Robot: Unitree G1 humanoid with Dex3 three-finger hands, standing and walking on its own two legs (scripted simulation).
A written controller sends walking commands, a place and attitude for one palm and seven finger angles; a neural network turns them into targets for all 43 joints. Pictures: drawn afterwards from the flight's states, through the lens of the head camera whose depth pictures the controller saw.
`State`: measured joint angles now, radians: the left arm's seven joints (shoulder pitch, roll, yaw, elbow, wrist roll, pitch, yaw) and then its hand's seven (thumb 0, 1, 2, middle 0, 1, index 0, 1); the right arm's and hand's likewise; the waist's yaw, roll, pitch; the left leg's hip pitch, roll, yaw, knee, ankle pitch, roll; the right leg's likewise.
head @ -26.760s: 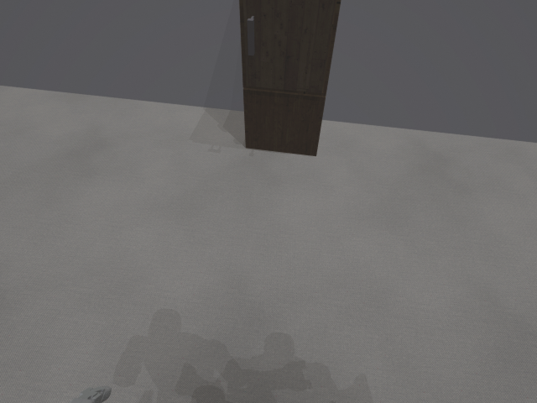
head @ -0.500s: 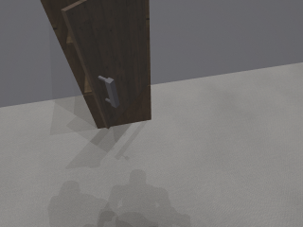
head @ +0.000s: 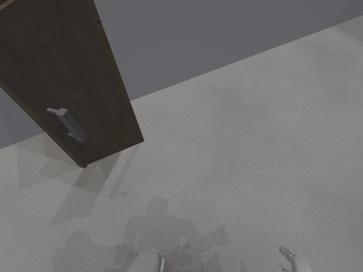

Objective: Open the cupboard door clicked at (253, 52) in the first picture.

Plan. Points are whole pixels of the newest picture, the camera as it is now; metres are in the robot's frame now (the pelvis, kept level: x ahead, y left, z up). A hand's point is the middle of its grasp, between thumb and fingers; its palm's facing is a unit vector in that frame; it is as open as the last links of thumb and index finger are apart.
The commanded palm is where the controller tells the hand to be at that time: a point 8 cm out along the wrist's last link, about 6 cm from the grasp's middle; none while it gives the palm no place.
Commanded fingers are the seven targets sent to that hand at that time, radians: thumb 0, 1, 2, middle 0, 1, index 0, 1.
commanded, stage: walk to a spot facing it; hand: left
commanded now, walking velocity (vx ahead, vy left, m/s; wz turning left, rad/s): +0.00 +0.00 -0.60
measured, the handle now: (67, 125) +0.51 +0.44 -0.09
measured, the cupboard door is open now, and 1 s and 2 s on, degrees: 47 47 47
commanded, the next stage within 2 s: turn to face it in 2.00 s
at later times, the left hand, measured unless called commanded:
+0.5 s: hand (100, 252) +0.16 +0.25 -0.17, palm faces -0.22 -0.94 -0.24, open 7.4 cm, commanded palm none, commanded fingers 0.00 0.90 0.90 -0.20 -0.30 -0.20 -0.30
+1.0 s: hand (161, 221) +0.25 +0.10 -0.17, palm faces -0.55 -0.82 -0.18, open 7.4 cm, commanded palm none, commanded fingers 0.00 0.90 0.90 -0.20 -0.30 -0.20 -0.30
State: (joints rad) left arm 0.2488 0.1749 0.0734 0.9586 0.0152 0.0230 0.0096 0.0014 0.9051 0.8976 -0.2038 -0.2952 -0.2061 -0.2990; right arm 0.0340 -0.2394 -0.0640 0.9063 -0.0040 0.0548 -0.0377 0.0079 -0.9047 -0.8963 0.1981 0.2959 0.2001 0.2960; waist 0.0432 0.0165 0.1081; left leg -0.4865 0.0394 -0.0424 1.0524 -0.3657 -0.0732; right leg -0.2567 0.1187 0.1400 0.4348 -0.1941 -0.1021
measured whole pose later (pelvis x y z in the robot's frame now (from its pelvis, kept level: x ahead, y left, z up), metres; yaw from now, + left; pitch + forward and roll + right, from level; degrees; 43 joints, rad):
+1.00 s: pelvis +0.12 -0.04 -0.01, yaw -36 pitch +1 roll +0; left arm 0.28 0.20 0.05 0.97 0.02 -0.02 -0.04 0.00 0.90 0.90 -0.20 -0.30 -0.21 -0.30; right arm 0.18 -0.22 -0.05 0.89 -0.02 -0.01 0.02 0.01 -0.90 -0.90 0.20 0.30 0.20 0.30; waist 0.00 -0.01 0.06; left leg -0.49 0.08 0.05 0.76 -0.28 -0.07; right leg -0.10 0.04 0.09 0.42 -0.34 -0.03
